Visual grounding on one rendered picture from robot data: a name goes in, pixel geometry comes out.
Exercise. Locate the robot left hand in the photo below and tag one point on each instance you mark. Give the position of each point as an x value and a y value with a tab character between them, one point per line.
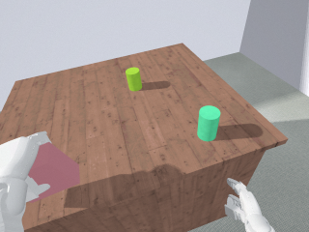
17	158

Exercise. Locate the table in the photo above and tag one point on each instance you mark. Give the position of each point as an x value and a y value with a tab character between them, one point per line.
142	166

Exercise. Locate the robot right hand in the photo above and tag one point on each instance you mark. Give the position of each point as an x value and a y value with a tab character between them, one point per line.
246	204

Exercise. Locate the robot left forearm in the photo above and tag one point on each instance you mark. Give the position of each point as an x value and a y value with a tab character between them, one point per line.
13	193

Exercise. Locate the sponge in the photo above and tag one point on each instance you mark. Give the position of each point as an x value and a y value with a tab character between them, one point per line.
54	168

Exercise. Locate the robot right forearm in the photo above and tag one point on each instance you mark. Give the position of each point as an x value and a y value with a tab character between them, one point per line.
257	223

